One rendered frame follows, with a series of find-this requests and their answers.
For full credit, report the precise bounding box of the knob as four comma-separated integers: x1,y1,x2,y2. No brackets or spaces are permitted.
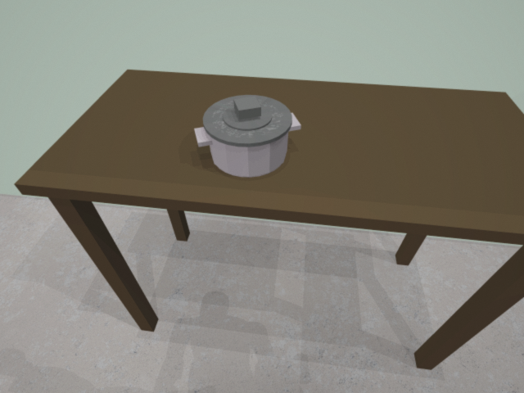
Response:
233,97,261,120

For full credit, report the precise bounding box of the lid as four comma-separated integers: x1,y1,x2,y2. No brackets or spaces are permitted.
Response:
203,95,292,147

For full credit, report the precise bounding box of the table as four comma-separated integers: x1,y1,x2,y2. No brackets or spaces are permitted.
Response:
15,70,524,370

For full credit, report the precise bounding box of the pot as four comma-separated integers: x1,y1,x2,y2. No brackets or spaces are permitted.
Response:
194,113,301,178

